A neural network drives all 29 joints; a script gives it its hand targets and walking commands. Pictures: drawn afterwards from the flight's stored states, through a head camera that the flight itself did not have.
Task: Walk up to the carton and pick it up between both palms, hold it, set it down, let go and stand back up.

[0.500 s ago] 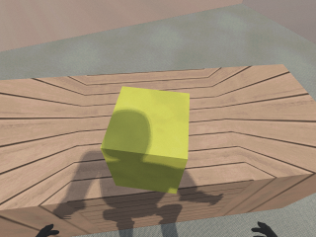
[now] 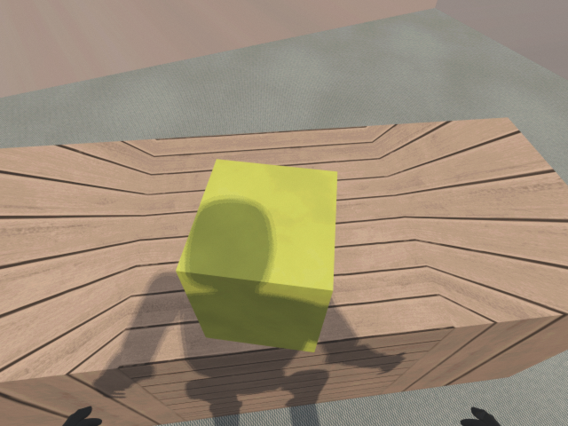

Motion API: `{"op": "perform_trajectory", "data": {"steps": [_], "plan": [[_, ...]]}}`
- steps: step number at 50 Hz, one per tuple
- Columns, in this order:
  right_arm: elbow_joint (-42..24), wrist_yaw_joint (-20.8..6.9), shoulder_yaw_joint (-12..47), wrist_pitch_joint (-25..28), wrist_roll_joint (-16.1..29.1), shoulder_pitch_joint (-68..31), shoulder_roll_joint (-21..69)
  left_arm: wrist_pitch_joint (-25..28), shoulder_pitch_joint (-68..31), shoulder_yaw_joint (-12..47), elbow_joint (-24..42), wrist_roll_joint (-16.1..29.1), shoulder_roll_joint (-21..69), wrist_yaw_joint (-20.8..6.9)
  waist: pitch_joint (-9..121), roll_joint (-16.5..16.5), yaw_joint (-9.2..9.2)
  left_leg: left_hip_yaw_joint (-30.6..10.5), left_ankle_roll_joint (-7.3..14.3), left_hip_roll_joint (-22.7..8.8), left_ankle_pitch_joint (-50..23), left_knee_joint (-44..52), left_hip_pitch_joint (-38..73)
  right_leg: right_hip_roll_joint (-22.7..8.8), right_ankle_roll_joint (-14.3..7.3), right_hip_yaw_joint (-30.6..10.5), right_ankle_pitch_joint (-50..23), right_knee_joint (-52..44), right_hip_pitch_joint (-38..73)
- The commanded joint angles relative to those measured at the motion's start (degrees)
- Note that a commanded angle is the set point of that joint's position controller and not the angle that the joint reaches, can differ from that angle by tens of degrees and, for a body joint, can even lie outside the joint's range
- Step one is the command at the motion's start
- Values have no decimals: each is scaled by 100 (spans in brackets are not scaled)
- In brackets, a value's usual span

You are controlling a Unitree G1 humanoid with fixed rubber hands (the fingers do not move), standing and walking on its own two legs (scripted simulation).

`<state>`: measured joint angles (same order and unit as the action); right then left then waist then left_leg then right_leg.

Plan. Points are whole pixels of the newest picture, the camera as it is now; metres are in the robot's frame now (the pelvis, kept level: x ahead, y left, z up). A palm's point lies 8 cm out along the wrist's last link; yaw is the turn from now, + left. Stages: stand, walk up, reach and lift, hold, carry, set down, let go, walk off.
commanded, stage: stand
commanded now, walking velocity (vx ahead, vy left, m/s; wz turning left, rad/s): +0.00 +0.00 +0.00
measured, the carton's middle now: (267, 259) +0.37 +0.03 -0.04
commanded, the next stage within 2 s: none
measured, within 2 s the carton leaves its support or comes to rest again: neither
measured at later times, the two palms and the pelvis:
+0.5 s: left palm out of the picture +0.08 +0.31 -0.11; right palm out of the picture +0.11 -0.31 -0.11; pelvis +0.01 -0.01 +0.00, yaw +1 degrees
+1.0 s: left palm out of the picture +0.09 +0.31 -0.10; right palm out of the picture +0.11 -0.31 -0.11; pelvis +0.02 -0.01 +0.00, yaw +1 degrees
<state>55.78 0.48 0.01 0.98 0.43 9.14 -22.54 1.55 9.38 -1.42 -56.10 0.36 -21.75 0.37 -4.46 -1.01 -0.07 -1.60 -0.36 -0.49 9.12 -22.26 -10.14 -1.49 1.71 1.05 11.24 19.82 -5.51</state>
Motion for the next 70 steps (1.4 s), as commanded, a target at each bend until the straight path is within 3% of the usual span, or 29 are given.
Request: {"op": "perform_trajectory", "data": {"steps": [1,3,4,6,7,14,16,22,23,26,27,30,33,35,38,41,43,45,46,49,50,52,53,58,59,60,66,67,70], "plan": [[-240,47,-196,95,-17,-58,-857,57,-61,-240,118,9,-1152,69,146,80,4,-598,83,-533,-332,437,3,-523,-219,-441,194,-461,-208],[-258,79,-194,40,-32,-154,-901,74,-259,-264,255,-35,-1179,90,140,121,30,-653,193,-628,-401,482,-124,-585,-246,-553,-122,-347,-71],[-218,62,-178,57,-25,-163,-943,42,-23,-263,155,8,-1122,50,462,-313,-13,-644,213,-681,-279,496,131,-587,-263,-526,-81,-456,-108],[-175,66,-205,40,18,-103,-948,63,46,-213,103,37,-960,51,420,-205,84,-637,204,-579,130,576,-28,-545,-277,-524,-160,-355,148],[-120,65,-160,38,18,-165,-825,45,-46,-191,114,61,-834,22,302,303,70,-690,237,-680,178,572,-92,-534,-253,-463,17,-390,121],[-56,58,-298,74,-19,6,-1136,97,154,-248,13,-7,-1121,44,374,-186,21,-624,219,-610,-534,472,194,-541,-239,-450,-339,-352,-12],[-26,82,-284,103,34,-48,-1088,40,-87,-239,61,27,-974,85,476,188,34,-636,259,-674,-749,470,190,-600,-268,-493,-440,-381,62],[-77,98,-167,78,15,-116,-849,61,-83,-294,29,98,-1078,61,744,61,68,-644,109,-568,-779,432,338,-582,-256,-456,-162,-330,169],[-41,54,-191,52,-15,-215,-879,67,-24,-212,-93,4,-1087,115,417,-239,83,-401,142,-588,-703,464,207,-602,-237,-500,-377,-353,95],[-106,140,-221,52,-20,-410,-949,52,-129,-272,-39,-8,-1103,66,481,54,83,-539,224,-633,-624,363,247,-687,-292,-570,-401,-511,48],[-73,113,-196,58,-15,-476,-799,106,-223,-226,-14,-9,-948,97,535,491,74,-650,234,-689,-924,448,266,-695,-239,-428,-718,-486,211],[-17,176,-247,73,18,-276,-960,45,-20,-207,-197,41,-968,94,273,-75,-8,-589,213,-675,-1009,358,505,-710,-237,-535,-615,-574,-154],[-80,91,-234,22,27,-412,-746,99,-186,-213,-60,-7,-881,108,172,508,-83,-665,258,-688,-889,305,278,-666,-204,-423,-761,-486,-96],[95,152,-288,73,-7,-308,-960,62,-47,-243,-51,18,-858,102,489,-250,33,-607,272,-662,-933,473,336,-632,-229,-411,-673,-448,297],[71,106,-324,72,-30,-365,-1077,-10,-320,-241,10,36,-884,77,328,360,19,-591,228,-602,-766,375,314,-576,-201,-339,-411,-470,35],[71,128,-262,19,-47,-369,-875,17,-6,-252,-108,46,-880,89,107,-408,102,-502,96,-582,-993,481,112,-626,-266,-403,-529,-482,72],[-30,98,-214,25,-24,-474,-662,4,-110,-287,-93,-43,-1107,107,344,124,68,-649,131,-619,-930,537,235,-530,-178,-269,-351,-442,120],[101,93,-317,6,4,-173,-987,16,36,-276,-173,-47,-1067,103,566,-114,-4,-601,186,-603,-745,552,553,-544,-212,-314,-561,-349,213],[114,109,-269,74,0,115,-954,7,40,-306,-84,-28,-1047,82,405,390,40,-646,166,-622,-1253,503,331,-541,-195,-194,-638,-380,265],[-3,127,-266,69,-15,-173,-841,60,-23,-283,-120,-1,-952,76,159,-66,8,-656,210,-646,-636,598,189,-624,-229,-389,-217,-539,98],[-57,98,-237,23,-48,-394,-682,63,-42,-328,-63,-20,-986,109,282,-64,158,-555,204,-557,-643,514,-8,-590,-244,-362,-341,-384,255],[69,106,-326,76,-7,-173,-1027,4,3,-244,-60,28,-831,49,308,233,20,-631,229,-526,-529,540,62,-582,-280,-294,-254,-368,210],[55,146,-323,76,-50,-303,-1007,15,145,-327,-53,18,-1049,93,432,243,215,-680,257,-651,-608,566,123,-556,-285,-341,-215,-415,178],[8,107,-349,60,21,-245,-899,63,45,-280,-121,42,-1025,103,461,-19,56,-532,167,-577,-1146,415,355,-663,-294,-404,-698,-502,215],[19,123,-289,137,14,-178,-785,103,78,-327,-150,-17,-1066,107,154,182,-16,-637,167,-654,-1099,502,340,-676,-248,-444,-738,-441,89],[90,105,-359,83,64,-182,-1008,59,237,-217,-188,25,-757,101,282,-132,42,-669,196,-629,-399,536,390,-704,-260,-499,-400,-564,-48],[149,99,-232,52,9,-154,-738,27,-133,-305,-117,-12,-927,119,426,366,18,-614,186,-623,-1156,416,514,-544,-203,-239,-663,-476,-42],[70,104,-299,44,-40,-311,-794,40,-63,-292,-71,-5,-724,78,236,-158,34,-515,202,-585,-949,433,451,-594,-253,-361,-375,-529,-124],[48,133,-309,84,-17,-275,-910,37,-106,-318,-74,-2,-1011,72,345,246,6,-635,178,-631,-931,449,333,-570,-226,-282,-422,-522,134]]}}
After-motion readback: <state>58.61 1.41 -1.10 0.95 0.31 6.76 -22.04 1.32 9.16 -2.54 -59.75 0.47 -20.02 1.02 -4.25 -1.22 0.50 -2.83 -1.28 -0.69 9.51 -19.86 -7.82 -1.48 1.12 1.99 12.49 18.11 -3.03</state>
